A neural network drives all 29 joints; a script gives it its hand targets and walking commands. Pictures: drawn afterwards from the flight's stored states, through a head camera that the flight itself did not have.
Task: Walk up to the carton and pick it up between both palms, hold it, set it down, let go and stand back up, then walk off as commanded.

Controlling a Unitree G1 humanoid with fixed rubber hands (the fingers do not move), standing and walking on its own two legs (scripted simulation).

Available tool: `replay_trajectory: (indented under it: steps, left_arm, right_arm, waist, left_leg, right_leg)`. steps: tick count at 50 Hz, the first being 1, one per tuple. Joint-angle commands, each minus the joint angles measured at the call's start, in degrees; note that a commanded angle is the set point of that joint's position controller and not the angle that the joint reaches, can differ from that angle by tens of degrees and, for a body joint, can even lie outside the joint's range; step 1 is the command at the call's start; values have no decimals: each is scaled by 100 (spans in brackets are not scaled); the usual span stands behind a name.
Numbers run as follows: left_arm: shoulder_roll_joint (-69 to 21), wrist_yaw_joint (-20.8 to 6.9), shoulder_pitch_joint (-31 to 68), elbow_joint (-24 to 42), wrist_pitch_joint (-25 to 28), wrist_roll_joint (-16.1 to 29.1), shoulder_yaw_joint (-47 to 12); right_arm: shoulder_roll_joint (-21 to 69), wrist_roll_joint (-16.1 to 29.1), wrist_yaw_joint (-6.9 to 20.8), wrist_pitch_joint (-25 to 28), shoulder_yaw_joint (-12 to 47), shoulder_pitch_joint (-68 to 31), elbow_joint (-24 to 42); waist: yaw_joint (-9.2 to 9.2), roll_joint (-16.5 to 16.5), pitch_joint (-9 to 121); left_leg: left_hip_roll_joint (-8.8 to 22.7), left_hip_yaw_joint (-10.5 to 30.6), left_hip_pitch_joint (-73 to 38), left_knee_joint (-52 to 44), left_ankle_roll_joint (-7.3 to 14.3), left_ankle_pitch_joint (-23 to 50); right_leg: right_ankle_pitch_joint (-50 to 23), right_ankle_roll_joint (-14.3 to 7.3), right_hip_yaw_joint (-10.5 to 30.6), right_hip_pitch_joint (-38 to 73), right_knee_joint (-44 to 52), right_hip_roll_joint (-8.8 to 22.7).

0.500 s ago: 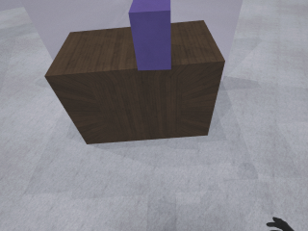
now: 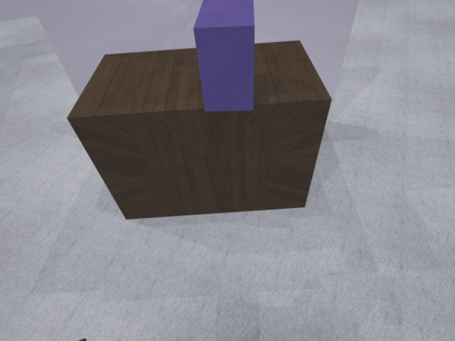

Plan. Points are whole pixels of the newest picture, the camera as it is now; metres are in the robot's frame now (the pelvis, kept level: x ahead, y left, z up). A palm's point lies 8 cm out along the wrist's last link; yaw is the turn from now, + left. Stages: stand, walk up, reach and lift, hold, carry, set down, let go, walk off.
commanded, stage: stand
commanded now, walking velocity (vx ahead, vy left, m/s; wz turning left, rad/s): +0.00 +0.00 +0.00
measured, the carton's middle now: (228, 55) +1.01 +0.03 +0.05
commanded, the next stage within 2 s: none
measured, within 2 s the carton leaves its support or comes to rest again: neither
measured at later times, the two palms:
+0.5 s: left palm out of the picture +0.11 +0.32 -0.08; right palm out of the picture +0.13 -0.30 -0.09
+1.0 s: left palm out of the picture +0.10 +0.32 -0.08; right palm out of the picture +0.11 -0.31 -0.10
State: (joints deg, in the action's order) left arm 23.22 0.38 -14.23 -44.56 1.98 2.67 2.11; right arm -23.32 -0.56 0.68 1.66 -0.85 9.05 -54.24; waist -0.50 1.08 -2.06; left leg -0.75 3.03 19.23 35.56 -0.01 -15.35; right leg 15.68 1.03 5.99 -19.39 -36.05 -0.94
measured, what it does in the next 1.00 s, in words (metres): stands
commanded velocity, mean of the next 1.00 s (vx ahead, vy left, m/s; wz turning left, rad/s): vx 0.00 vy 0.00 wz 0.00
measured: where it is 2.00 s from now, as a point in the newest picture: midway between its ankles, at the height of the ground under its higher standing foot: outside the picture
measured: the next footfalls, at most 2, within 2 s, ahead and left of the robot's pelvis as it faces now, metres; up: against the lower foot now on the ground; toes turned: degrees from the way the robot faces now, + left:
none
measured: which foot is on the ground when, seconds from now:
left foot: down 0.00-1.00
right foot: down 0.00-1.00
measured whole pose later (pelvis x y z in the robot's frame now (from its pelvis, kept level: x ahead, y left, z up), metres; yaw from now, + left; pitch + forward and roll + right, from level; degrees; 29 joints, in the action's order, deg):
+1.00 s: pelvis +0.01 +0.00 +0.01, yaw +0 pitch +0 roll +0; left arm 23.1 0.4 -13.0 -49.0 1.7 2.7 2.1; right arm -23.3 -0.6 0.7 1.0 -0.8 5.0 -59.5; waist -0.5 1.1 0.0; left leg -0.7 3.0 17.8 31.2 0.0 -13.6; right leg 13.5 2.0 6.0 -17.6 -30.9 -0.5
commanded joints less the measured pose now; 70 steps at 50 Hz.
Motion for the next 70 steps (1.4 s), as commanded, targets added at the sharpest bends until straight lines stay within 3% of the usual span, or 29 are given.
replay_trajectory:
  steps: [1,3,4,10,16,20,22,25,26,28,31,33,35,38,41,43,44,46,49,54,55,57,60,62,63,65,68,69,70]
  left_arm:
    - [1076,-67,646,-13,93,-365,76]
    - [1078,-41,674,-117,73,-404,58]
    - [1073,-79,530,-91,75,-386,120]
    - [1053,15,575,-144,110,-386,51]
    - [1100,31,567,-293,3,-358,107]
    - [1101,-29,622,-305,32,-394,90]
    - [1046,-46,551,-226,51,-348,54]
    - [1098,-29,560,-344,53,-404,72]
    - [967,-12,431,-338,59,-350,113]
    - [1143,-12,490,-340,93,-432,86]
    - [1130,-18,524,-353,71,-345,112]
    - [1103,-38,620,-285,93,-374,116]
    - [1039,-16,542,-461,39,-370,94]
    - [1023,-5,609,-433,70,-377,113]
    - [1019,-9,675,-376,66,-416,73]
    - [1070,-44,465,-525,145,-405,93]
    - [1047,-9,606,-526,81,-424,77]
    - [1060,-12,574,-546,39,-387,49]
    - [1053,-1,734,-492,82,-437,46]
    - [1106,-20,740,-510,36,-404,51]
    - [1033,-27,513,-573,75,-368,95]
    - [1157,-23,514,-590,83,-421,121]
    - [1015,-19,431,-578,42,-381,74]
    - [950,-26,661,-584,42,-370,18]
    - [911,-23,359,-607,8,-346,48]
    - [896,-11,414,-581,27,-419,2]
    - [1037,-33,412,-546,23,-386,120]
    - [963,-42,422,-543,23,-371,22]
    - [1027,-9,556,-583,13,-381,70]
  right_arm:
    - [-1198,38,4,119,-179,-619,233]
    - [-1274,11,-9,93,-232,-503,103]
    - [-1331,-32,-34,94,-216,-546,135]
    - [-1154,15,-43,93,-205,-559,58]
    - [-1084,-16,4,50,-145,-781,-25]
    - [-1022,7,2,53,-155,-701,-7]
    - [-1392,8,28,100,-230,-927,21]
    - [-1117,-10,30,129,-169,-864,-24]
    - [-999,14,17,120,-118,-849,-37]
    - [-1175,64,2,101,-193,-725,-175]
    - [-1180,9,7,104,-164,-659,-210]
    - [-1151,4,29,61,-168,-748,-167]
    - [-1328,-36,0,36,-233,-787,-190]
    - [-1105,28,1,49,-210,-786,-163]
    - [-1039,22,-1,65,-165,-862,-223]
    - [-1172,10,-7,37,-152,-854,-284]
    - [-1204,44,16,23,-230,-712,-205]
    - [-1238,11,48,4,-195,-877,-200]
    - [-1024,-9,31,9,-127,-720,-279]
    - [-1078,-29,19,42,-171,-769,-249]
    - [-1123,-5,-11,69,-207,-691,-246]
    - [-1270,14,-14,8,-242,-589,-390]
    - [-1088,-33,-11,58,-169,-541,-333]
    - [-1075,-15,16,59,-170,-783,-286]
    - [-1160,21,3,28,-183,-688,-304]
    - [-1169,-97,-29,99,-156,-880,-284]
    - [-1047,-23,-14,84,-131,-822,-346]
    - [-1111,-14,-13,86,-162,-702,-434]
    - [-1104,5,-1,98,-139,-609,-442]
  waist:
    - [135,-58,234]
    - [-83,-452,273]
    - [104,-252,511]
    - [-32,-311,766]
    - [25,64,311]
    - [-40,-254,612]
    - [129,-112,661]
    - [-50,15,897]
    - [177,-256,830]
    - [107,-321,581]
    - [56,-63,350]
    - [102,-447,664]
    - [102,0,633]
    - [-26,-134,646]
    - [106,-128,411]
    - [80,-75,512]
    - [-103,-460,453]
    - [57,-47,538]
    - [-34,-452,665]
    - [-33,43,477]
    - [6,-416,536]
    - [44,-512,809]
    - [95,36,506]
    - [116,-361,451]
    - [84,13,465]
    - [181,-328,515]
    - [122,36,530]
    - [164,-309,536]
    - [8,-131,681]
  left_leg:
    - [565,657,-214,-1213,284,-442]
    - [573,697,-412,-1186,229,-390]
    - [656,685,-510,-1096,274,-30]
    - [557,427,-923,-904,217,1096]
    - [579,609,-351,-1367,300,108]
    - [630,712,-421,-1410,327,-188]
    - [750,802,-551,-1405,260,-204]
    - [681,652,-810,-1301,238,624]
    - [659,625,-666,-1276,255,624]
    - [580,545,-826,-1213,225,861]
    - [630,469,-786,-1187,256,474]
    - [675,580,-723,-1252,265,665]
    - [681,659,-759,-1529,260,54]
    - [619,628,-733,-1459,263,3]
    - [712,783,-433,-1546,290,-197]
    - [653,613,-751,-1349,261,174]
    - [658,695,-772,-1471,220,-48]
    - [626,621,-633,-1471,249,-67]
    - [637,577,-850,-1392,256,178]
    - [632,569,-694,-1469,206,237]
    - [650,634,-835,-1434,242,496]
    - [567,520,-900,-1287,245,469]
    - [624,560,-695,-1385,250,355]
    - [695,675,-663,-1658,235,86]
    - [790,755,-664,-1762,324,149]
    - [688,715,-627,-1592,249,-25]
    - [638,568,-721,-1538,251,378]
    - [636,494,-845,-1405,219,550]
    - [654,559,-893,-1395,187,543]
  right_leg:
    - [42,-420,726,291,1131,523]
    - [-94,-389,645,243,1110,560]
    - [-356,-356,449,501,940,515]
    - [-1307,-348,523,636,925,563]
    - [-319,-253,492,534,1051,430]
    - [-68,-287,496,656,1208,497]
    - [-459,-275,420,617,1080,490]
    - [-902,-299,360,725,963,501]
    - [-895,-318,412,921,1034,503]
    - [-960,-328,576,700,1198,622]
    - [-648,-260,668,334,1399,582]
    - [-706,-225,451,649,1214,503]
    - [-758,-253,434,651,1148,497]
    - [-196,-324,491,725,1302,571]
    - [-626,-282,393,613,1297,504]
    - [-742,-261,482,564,1340,576]
    - [-619,-306,363,432,1236,509]
    - [-336,-271,513,510,1298,532]
    - [-481,-275,495,531,1252,564]
    - [-773,-262,455,542,1305,569]
    - [-939,-269,418,711,1305,518]
    - [-814,-274,404,853,1233,562]
    - [-677,-290,559,707,1351,627]
    - [-230,-251,314,629,1206,497]
    - [-572,-245,399,722,1282,489]
    - [-487,-279,395,764,1294,494]
    - [-657,-272,571,644,1354,545]
    - [-872,-237,428,719,1365,580]
    - [-911,-256,467,709,1253,561]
